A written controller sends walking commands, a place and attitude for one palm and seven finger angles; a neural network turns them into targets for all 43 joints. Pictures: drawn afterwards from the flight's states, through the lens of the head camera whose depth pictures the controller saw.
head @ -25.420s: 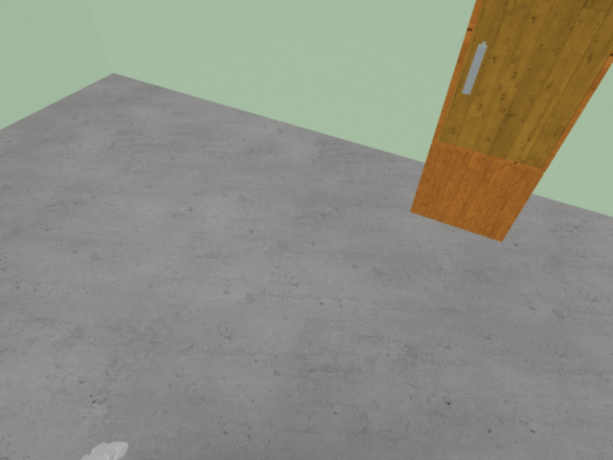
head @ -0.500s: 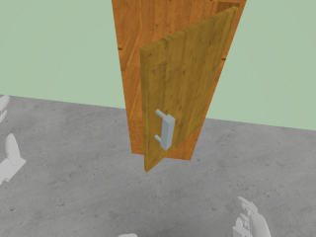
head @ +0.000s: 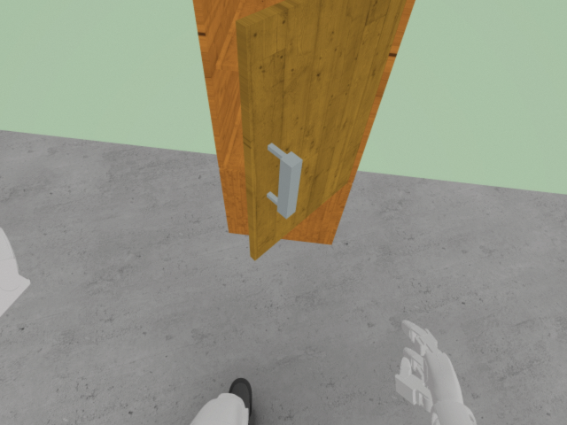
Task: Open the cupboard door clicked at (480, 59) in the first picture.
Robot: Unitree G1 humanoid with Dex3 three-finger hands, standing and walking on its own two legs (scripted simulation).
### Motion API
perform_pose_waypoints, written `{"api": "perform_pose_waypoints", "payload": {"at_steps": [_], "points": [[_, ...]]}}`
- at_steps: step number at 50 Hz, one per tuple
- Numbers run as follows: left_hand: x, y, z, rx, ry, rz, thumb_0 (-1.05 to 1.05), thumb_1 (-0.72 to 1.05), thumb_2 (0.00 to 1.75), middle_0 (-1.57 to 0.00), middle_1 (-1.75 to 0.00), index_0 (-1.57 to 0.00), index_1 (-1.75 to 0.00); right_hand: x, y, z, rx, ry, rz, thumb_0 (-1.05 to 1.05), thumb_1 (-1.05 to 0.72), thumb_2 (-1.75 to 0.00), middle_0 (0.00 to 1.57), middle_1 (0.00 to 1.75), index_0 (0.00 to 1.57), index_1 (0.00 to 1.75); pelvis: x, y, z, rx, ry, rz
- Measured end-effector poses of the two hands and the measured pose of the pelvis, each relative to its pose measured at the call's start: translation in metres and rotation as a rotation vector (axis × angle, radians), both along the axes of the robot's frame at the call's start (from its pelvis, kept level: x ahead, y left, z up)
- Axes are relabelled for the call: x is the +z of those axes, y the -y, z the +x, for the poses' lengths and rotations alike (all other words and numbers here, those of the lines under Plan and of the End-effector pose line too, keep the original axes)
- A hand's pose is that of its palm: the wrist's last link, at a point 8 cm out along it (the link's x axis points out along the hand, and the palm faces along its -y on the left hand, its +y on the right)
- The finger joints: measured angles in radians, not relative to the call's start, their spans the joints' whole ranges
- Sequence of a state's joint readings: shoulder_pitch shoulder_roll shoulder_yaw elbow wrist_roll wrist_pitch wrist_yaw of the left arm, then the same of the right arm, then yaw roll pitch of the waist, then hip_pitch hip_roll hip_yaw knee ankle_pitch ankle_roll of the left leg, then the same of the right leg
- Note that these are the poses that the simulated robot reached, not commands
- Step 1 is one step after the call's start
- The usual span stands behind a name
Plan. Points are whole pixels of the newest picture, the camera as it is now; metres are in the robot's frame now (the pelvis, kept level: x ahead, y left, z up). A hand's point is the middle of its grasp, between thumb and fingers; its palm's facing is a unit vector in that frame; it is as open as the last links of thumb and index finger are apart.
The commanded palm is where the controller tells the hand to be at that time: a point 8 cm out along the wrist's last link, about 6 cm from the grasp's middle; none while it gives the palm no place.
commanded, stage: stop stepping back and stand still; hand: left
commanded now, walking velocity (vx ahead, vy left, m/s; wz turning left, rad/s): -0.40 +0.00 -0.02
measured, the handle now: (280, 181) +0.51 +0.08 -0.02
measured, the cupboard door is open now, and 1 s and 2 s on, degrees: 51 51 51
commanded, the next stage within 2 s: let the arm hang, fingers relaxed in 0.84 s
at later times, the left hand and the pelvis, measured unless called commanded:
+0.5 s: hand (27, 306) +0.19 +0.26 +0.16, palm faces +0.44 -0.80 -0.41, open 7.4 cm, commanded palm +0.12 +0.30 +0.19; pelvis -0.02 +0.00 +0.01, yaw -1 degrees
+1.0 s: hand (43, 370) +0.14 +0.27 +0.09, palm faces +0.28 -0.84 -0.47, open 7.4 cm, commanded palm none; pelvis -0.07 +0.00 +0.02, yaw -1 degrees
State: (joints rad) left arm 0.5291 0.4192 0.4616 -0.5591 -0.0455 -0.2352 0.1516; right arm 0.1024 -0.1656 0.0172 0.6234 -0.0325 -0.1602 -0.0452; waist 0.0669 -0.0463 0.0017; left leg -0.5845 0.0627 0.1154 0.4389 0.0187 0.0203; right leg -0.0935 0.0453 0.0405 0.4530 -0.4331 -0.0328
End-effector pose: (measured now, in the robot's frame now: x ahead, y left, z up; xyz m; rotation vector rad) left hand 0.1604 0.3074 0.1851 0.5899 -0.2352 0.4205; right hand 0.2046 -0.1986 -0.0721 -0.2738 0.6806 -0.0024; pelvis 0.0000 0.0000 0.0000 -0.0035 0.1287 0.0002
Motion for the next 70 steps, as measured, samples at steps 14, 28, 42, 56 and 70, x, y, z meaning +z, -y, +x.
{"api": "perform_pose_waypoints", "payload": {"at_steps": [14, 28, 42, 56, 70], "points": [[0.024, 0.023, -0.023, -0.145, -0.02, 0.099, 0.01, 0.88, 0.9, -0.22, -0.3, -0.22, -0.31, 0.026, 0.068, -0.068, -0.19, 0.062, -0.073, 0.02, -0.91, -0.9, 0.2, 0.3, 0.2, 0.3, 0.004, 0.014, -0.025, 0.01, 0.103, 0.001], [-0.004, 0.018, -0.006, -0.062, -0.023, -0.074, 0.01, 0.89, 0.9, -0.21, -0.3, -0.21, -0.31, 0.011, 0.04, -0.097, -0.174, -0.023, -0.032, 0.02, -0.91, -0.9, 0.2, 0.3, 0.2, 0.3, 0.012, 0.004, -0.032, -0.032, 0.119, 0.021], [0.013, 0.018, -0.051, -0.064, -0.095, 0.022, 0.01, 0.88, 0.9, -0.22, -0.3, -0.22, -0.31, -0.002, 0.045, -0.131, -0.223, -0.073, 0.02, 0.02, -0.91, -0.9, 0.2, 0.3, 0.21, 0.3, 0.015, 0.006, -0.05, -0.039, 0.104, -0.02], [-0.229, 0.037, -0.101, -0.008, -1.006, -0.381, 0.01, 0.9, 0.9, -0.2, -0.3, -0.2, -0.3, -0.018, 0.072, -0.164, -0.163, -0.202, -0.043, 0.01, -0.91, -0.9, 0.2, 0.3, 0.2, 0.3, 0.01, -0.005, -0.094, -0.017, 0.132, 0.004], [-0.314, 0.064, -0.282, 0.215, -1.556, -0.643, 0.01, 0.93, 0.89, -0.21, -0.3, -0.21, -0.3, -0.038, 0.066, -0.298, -0.227, -0.656, -0.082, 0.01, -0.91, -0.9, 0.2, 0.3, 0.2, 0.3, 0.017, 0.003, -0.112, 0.004, 0.16, -0.013]]}}
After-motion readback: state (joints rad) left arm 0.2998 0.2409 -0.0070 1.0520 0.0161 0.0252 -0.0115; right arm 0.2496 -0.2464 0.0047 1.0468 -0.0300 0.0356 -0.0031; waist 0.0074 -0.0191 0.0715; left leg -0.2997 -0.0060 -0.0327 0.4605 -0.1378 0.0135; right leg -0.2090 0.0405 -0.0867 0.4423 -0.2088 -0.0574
